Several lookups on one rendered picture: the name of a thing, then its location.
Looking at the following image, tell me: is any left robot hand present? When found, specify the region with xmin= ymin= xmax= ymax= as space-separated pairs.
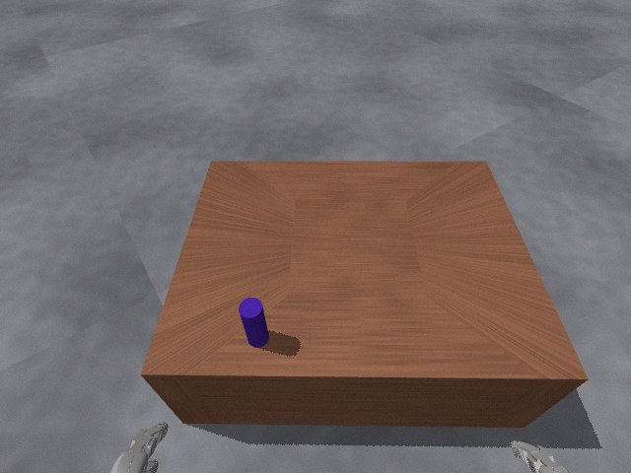
xmin=110 ymin=422 xmax=168 ymax=473

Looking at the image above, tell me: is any can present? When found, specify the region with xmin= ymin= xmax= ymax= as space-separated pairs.
xmin=239 ymin=298 xmax=269 ymax=348

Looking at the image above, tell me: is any right robot hand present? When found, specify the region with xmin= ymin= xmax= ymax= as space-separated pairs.
xmin=511 ymin=440 xmax=570 ymax=473

